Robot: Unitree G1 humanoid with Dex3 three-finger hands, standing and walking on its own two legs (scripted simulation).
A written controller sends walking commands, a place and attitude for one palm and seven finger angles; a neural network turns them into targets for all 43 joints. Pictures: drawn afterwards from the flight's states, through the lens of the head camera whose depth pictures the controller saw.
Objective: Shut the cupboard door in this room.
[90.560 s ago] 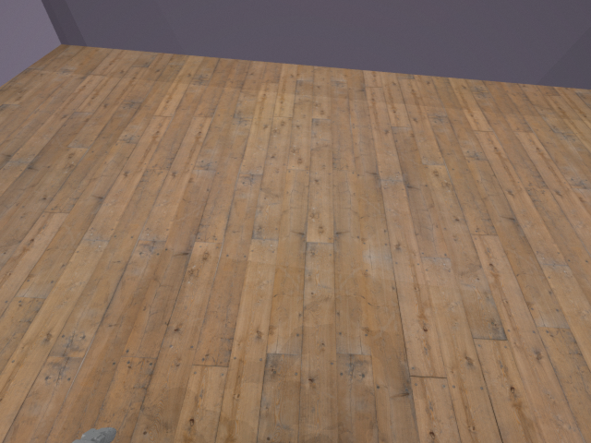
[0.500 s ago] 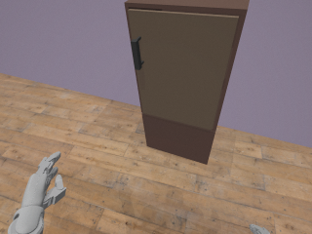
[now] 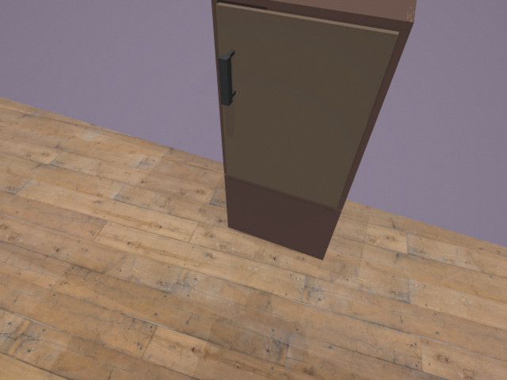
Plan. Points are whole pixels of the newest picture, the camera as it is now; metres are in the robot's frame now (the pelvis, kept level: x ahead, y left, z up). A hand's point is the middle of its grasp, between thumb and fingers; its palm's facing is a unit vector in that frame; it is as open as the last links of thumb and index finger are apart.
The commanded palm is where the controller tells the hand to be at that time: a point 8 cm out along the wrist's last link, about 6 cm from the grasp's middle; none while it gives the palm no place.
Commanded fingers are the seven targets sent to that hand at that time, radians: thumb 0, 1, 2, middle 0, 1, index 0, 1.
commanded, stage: let the arm hang, fingers relaxed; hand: left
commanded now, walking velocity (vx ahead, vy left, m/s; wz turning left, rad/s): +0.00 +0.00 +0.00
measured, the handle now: (229, 77) +0.84 +0.13 +0.05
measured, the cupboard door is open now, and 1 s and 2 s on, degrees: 0 0 0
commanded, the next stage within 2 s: look to check the result in 0.48 s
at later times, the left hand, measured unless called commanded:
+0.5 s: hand out of the picture -0.02 +0.15 -0.18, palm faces +0.04 -0.99 -0.14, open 7.4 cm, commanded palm none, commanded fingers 0.00 0.90 0.90 -0.20 -0.30 -0.20 -0.30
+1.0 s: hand out of the picture -0.02 +0.16 -0.18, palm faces +0.02 -0.99 -0.17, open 7.4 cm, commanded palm none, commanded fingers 0.00 0.90 0.90 -0.20 -0.30 -0.20 -0.30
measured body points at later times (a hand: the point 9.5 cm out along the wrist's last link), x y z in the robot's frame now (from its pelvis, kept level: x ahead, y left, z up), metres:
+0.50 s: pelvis +0.00 +0.00 +0.00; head -0.01 +0.01 +0.45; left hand -0.02 +0.21 -0.17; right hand -0.03 -0.20 -0.16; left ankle +0.05 +0.11 -0.74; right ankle -0.01 -0.11 -0.74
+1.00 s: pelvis +0.01 +0.00 +0.00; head +0.02 +0.00 +0.45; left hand -0.02 +0.21 -0.16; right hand -0.01 -0.21 -0.16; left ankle +0.05 +0.11 -0.74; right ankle -0.01 -0.11 -0.74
